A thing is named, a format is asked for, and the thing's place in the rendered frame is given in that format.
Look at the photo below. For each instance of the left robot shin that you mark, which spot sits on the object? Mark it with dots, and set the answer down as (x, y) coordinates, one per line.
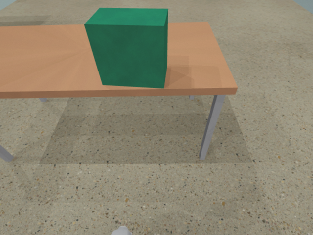
(123, 227)

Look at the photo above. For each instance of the table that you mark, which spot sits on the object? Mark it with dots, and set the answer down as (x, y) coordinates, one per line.
(56, 61)

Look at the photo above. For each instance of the carton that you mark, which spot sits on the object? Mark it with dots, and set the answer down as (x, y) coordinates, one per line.
(130, 46)

